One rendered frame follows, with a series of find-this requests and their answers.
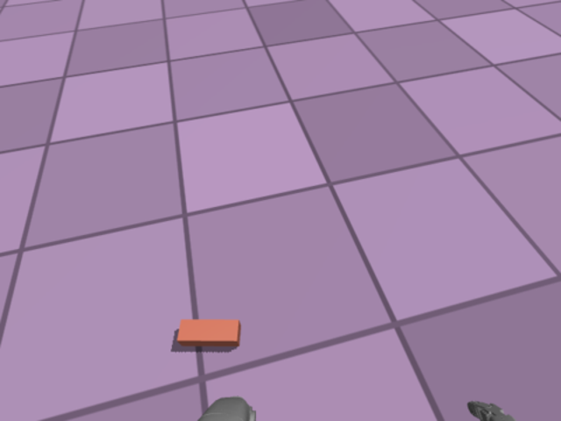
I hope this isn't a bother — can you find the carton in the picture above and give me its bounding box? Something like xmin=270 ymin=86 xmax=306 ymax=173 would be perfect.
xmin=177 ymin=319 xmax=241 ymax=346

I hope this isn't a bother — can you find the right robot hand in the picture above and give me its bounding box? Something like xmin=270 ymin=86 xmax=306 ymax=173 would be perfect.
xmin=467 ymin=401 xmax=516 ymax=421

